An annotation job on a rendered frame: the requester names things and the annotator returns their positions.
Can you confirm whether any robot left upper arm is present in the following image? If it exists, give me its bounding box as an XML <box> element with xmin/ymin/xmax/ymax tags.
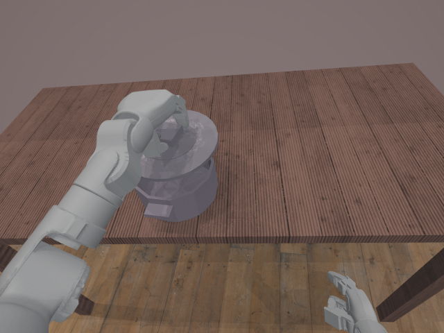
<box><xmin>0</xmin><ymin>241</ymin><xmax>90</xmax><ymax>333</ymax></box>

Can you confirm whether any table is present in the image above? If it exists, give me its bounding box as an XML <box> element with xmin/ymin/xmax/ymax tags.
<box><xmin>0</xmin><ymin>63</ymin><xmax>444</xmax><ymax>322</ymax></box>

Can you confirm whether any robot right hand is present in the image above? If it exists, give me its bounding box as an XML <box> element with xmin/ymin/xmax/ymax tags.
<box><xmin>324</xmin><ymin>271</ymin><xmax>378</xmax><ymax>333</ymax></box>

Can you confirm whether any robot right forearm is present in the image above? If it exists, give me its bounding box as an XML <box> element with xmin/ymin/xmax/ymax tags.
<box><xmin>353</xmin><ymin>319</ymin><xmax>388</xmax><ymax>333</ymax></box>

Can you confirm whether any robot left hand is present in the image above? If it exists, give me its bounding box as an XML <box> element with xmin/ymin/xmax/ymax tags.
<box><xmin>117</xmin><ymin>89</ymin><xmax>189</xmax><ymax>158</ymax></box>

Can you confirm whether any pot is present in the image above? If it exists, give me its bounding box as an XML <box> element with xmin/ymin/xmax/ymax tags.
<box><xmin>135</xmin><ymin>157</ymin><xmax>219</xmax><ymax>222</ymax></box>

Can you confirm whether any lid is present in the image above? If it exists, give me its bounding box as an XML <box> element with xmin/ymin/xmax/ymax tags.
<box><xmin>140</xmin><ymin>110</ymin><xmax>219</xmax><ymax>182</ymax></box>

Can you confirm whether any knob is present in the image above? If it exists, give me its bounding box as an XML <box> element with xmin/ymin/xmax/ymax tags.
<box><xmin>155</xmin><ymin>122</ymin><xmax>184</xmax><ymax>147</ymax></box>

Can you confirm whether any robot left forearm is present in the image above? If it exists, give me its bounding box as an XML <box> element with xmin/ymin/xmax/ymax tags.
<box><xmin>0</xmin><ymin>108</ymin><xmax>153</xmax><ymax>295</ymax></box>

